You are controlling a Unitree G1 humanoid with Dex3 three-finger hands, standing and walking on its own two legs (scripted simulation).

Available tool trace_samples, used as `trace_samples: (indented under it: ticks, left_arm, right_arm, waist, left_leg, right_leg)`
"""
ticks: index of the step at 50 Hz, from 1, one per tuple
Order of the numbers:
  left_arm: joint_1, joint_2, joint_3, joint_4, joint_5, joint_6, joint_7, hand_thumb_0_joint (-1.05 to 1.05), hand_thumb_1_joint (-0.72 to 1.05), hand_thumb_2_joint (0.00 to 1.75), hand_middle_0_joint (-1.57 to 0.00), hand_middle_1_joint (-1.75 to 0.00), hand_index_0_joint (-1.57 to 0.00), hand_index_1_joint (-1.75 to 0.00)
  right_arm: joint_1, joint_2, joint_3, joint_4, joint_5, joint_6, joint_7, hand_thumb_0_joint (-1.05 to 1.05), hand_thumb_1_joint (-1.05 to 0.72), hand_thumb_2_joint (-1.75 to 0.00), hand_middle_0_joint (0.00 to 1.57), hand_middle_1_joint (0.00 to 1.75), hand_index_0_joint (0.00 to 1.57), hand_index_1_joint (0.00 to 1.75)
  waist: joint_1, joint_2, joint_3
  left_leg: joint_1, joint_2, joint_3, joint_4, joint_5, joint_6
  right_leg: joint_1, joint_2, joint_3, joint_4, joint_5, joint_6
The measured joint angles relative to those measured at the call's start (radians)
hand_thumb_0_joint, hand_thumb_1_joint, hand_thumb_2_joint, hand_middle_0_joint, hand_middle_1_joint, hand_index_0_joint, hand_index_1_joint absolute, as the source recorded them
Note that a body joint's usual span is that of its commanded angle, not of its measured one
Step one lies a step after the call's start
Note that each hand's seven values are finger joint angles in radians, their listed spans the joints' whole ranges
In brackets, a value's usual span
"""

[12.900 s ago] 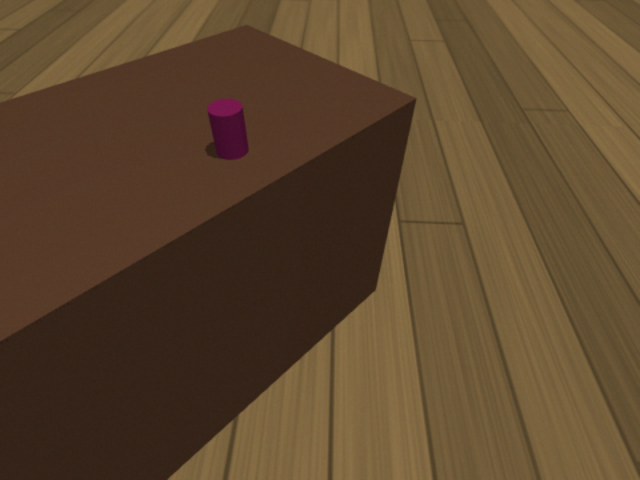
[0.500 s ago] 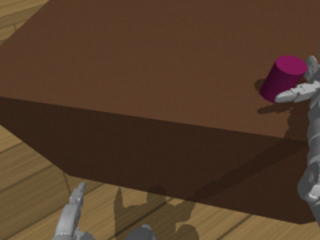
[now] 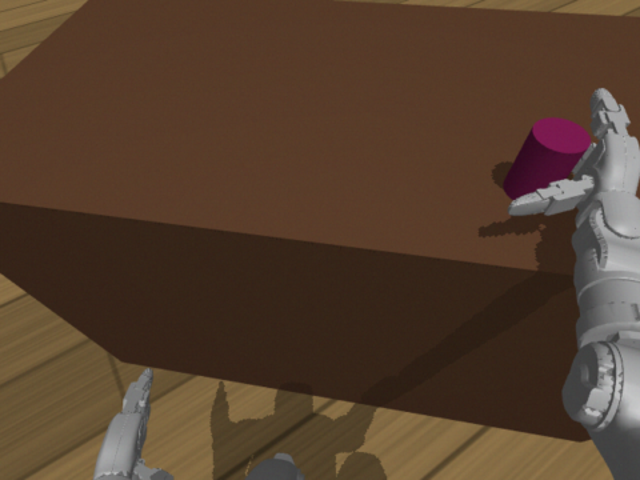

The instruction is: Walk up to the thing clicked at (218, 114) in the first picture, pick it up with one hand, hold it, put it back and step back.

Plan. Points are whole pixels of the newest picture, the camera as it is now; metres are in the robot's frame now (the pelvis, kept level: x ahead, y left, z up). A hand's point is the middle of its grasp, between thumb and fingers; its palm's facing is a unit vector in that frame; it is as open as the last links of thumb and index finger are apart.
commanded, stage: close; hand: right
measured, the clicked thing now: (542, 164) +0.51 -0.20 +0.11
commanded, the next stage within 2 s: settle in 0.68 s
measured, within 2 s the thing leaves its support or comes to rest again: leaves its support in 1.02 s
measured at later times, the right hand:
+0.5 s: hand (552, 148) +0.50 -0.20 +0.15, palm faces +0.15 +0.99 +0.01, open 12.3 cm
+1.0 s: hand (554, 149) +0.50 -0.20 +0.15, palm faces +0.14 +0.99 +0.00, open 8.5 cm
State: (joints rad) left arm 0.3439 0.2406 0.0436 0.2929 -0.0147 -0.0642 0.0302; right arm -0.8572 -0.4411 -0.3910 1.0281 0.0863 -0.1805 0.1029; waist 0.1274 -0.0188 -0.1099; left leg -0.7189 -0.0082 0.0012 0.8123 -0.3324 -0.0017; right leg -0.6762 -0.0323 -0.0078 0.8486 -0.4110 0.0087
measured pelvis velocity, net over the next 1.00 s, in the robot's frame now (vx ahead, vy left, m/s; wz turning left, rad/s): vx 0.01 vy -0.01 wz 0.00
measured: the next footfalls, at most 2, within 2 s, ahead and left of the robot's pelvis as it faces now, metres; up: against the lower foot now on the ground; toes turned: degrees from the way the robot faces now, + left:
none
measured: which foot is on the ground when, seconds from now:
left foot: down 0.00-1.00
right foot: down 0.00-1.00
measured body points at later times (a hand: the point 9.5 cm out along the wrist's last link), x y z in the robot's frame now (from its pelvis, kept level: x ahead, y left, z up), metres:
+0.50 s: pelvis -0.01 -0.01 +0.00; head +0.07 -0.01 +0.44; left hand +0.13 +0.27 -0.05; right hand +0.49 -0.25 +0.15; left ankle +0.03 +0.12 -0.70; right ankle +0.00 -0.12 -0.70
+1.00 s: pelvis +0.01 -0.01 +0.00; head +0.07 -0.02 +0.45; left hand +0.15 +0.26 -0.04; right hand +0.49 -0.25 +0.15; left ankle +0.03 +0.12 -0.70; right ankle +0.00 -0.12 -0.70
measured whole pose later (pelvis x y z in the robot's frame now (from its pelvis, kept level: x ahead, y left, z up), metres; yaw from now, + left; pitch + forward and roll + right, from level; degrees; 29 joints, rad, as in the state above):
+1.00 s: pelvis +0.01 -0.01 +0.00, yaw +0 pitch +14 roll +1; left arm 0.33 0.24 0.04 0.31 -0.01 -0.09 0.03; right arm -0.90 -0.44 -0.36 1.06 0.07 -0.17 0.08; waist 0.14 0.00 -0.12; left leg -0.68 0.00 0.00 0.77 -0.32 -0.01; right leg -0.65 -0.03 -0.01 0.82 -0.41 0.00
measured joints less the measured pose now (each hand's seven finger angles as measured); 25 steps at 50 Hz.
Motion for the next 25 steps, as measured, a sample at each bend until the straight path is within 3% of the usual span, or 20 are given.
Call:
trace_samples:
  ticks: [10,16,25]
  left_arm:
    - [-0.040,-0.021,-0.025,0.026,0.009,-0.029,0.007,-0.01,-0.54,0.06,-0.05,-0.05,-0.05,-0.06]
    - [-0.020,-0.010,-0.014,0.018,0.012,-0.023,0.001,-0.01,-0.53,0.06,-0.05,-0.05,-0.06,-0.06]
    - [-0.025,0.007,-0.007,0.009,0.007,-0.017,0.008,-0.02,-0.53,0.06,-0.05,-0.05,-0.05,-0.05]
  right_arm:
    - [-0.082,-0.035,0.020,0.052,-0.019,-0.012,-0.017,-0.01,0.55,-0.07,0.38,0.21,0.38,0.22]
    - [-0.114,-0.054,0.013,0.071,-0.018,-0.001,-0.012,-0.01,0.52,-0.12,0.54,0.32,0.54,0.33]
    - [-0.115,-0.045,0.010,0.130,-0.013,-0.019,-0.024,-0.01,0.40,-0.29,0.77,0.53,0.78,0.54]
  waist:
    - [0.016,0.025,0.015]
    - [0.030,0.010,0.018]
    - [0.024,0.010,0.004]
  left_leg:
    - [-0.012,-0.001,0.014,0.004,0.008,0.005]
    - [-0.026,-0.002,0.006,-0.006,0.019,0.000]
    - [-0.013,0.000,-0.003,-0.013,0.019,-0.007]
  right_leg:
    - [-0.020,-0.001,0.015,0.011,0.009,0.005]
    - [-0.035,-0.002,0.007,0.009,0.013,0.001]
    - [-0.020,0.001,-0.002,0.003,0.009,-0.007]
